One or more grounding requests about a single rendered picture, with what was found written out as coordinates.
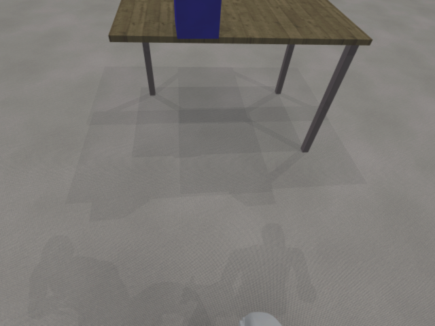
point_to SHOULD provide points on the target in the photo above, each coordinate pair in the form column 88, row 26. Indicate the carton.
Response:
column 197, row 19

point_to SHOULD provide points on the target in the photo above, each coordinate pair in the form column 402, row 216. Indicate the table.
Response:
column 302, row 22

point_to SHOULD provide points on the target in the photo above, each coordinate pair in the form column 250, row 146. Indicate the robot right thigh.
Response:
column 259, row 319

